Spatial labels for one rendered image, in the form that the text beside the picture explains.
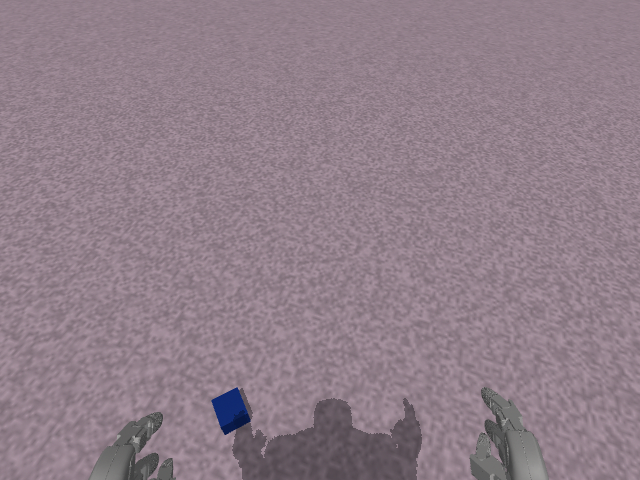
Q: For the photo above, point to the small box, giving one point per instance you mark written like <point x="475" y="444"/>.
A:
<point x="230" y="411"/>

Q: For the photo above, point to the right robot hand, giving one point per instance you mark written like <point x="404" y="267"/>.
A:
<point x="519" y="449"/>

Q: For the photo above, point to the left robot hand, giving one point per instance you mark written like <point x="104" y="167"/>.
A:
<point x="117" y="462"/>

